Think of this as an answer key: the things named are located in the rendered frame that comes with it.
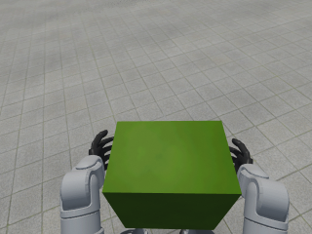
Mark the carton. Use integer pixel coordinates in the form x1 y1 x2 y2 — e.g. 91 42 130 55
102 120 242 230

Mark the right robot forearm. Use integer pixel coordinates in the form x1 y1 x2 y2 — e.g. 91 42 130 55
237 164 290 234

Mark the left robot forearm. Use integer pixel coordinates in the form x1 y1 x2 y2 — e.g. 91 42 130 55
59 155 105 234

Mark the left robot hand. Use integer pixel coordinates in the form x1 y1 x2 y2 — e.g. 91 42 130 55
89 130 114 171

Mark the right robot hand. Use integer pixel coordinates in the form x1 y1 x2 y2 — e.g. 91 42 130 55
228 138 254 174

